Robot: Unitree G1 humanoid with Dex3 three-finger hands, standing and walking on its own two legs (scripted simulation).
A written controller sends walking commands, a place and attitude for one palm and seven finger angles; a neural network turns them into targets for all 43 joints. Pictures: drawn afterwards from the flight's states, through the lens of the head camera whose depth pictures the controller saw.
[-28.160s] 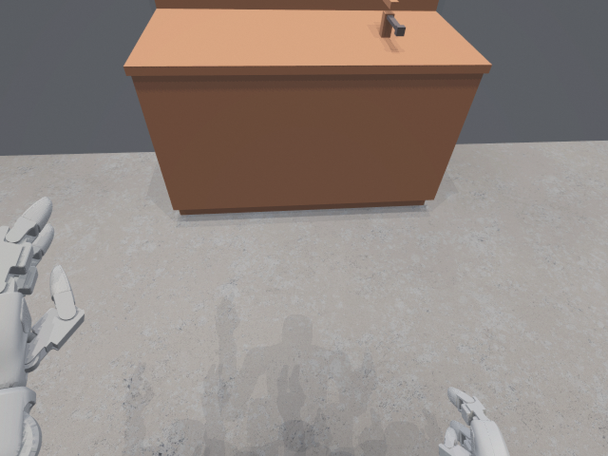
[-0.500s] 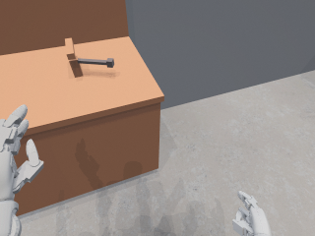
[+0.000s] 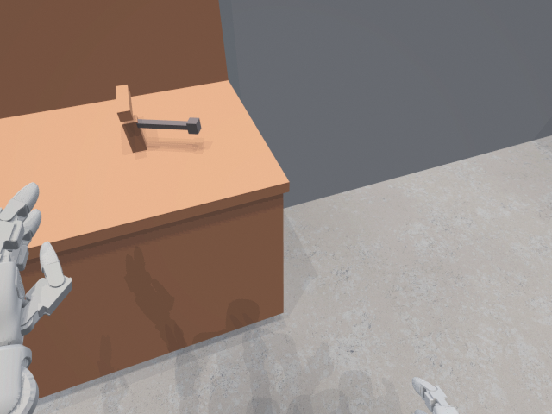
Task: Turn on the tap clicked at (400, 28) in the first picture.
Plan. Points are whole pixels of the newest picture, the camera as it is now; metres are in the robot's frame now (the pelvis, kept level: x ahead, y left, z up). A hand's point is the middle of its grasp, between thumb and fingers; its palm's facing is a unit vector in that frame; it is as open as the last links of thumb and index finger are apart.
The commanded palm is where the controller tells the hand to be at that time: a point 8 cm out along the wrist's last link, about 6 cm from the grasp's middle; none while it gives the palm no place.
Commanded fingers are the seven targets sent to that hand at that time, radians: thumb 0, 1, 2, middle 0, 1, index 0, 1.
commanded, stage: take the last steps up to it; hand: left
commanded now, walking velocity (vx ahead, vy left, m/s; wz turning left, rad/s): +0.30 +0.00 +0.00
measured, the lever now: (193, 125) +0.72 +0.23 +0.05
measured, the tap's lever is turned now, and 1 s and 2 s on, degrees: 64 64 64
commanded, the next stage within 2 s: come to a stop and stand still in 0.60 s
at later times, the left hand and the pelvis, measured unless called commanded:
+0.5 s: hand (130, 209) +0.32 +0.21 +0.17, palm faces +0.39 -0.80 -0.46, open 7.4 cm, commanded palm +0.26 +0.25 +0.19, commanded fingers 0.00 0.90 0.90 -0.20 -0.30 -0.20 -0.30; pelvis +0.10 -0.03 -0.01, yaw +0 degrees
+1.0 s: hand (175, 162) +0.42 +0.17 +0.18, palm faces +0.36 -0.79 -0.49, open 7.4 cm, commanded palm +0.37 +0.22 +0.19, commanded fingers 0.00 0.90 0.90 -0.20 -0.30 -0.20 -0.30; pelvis +0.21 -0.06 +0.01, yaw +0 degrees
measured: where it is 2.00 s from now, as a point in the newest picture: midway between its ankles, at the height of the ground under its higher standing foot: outside the picture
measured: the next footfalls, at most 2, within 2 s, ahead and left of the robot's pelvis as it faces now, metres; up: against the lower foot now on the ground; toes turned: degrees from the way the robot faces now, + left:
left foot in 0.22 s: +0.12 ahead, +0.13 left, +0.00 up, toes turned +5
right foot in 0.44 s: +0.21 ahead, -0.13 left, +0.00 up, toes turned -1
